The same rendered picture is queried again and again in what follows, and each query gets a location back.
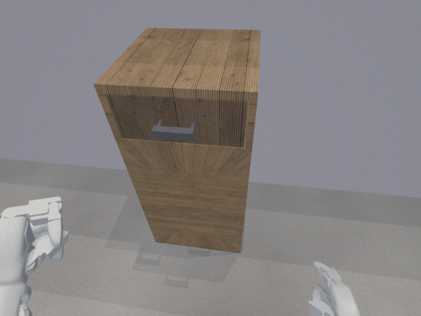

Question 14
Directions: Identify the left robot hand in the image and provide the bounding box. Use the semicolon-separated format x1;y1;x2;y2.
0;196;68;284

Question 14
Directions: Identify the drawer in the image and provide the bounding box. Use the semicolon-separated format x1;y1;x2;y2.
106;93;248;147

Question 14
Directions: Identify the robot left forearm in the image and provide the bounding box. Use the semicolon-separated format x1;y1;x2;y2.
0;282;32;316

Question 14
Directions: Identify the right robot hand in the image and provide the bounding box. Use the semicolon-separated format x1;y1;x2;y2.
309;261;360;316

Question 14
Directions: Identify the handle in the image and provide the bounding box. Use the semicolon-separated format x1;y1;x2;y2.
151;120;196;141

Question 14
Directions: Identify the cabinet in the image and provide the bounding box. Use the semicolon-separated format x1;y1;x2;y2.
93;28;260;253

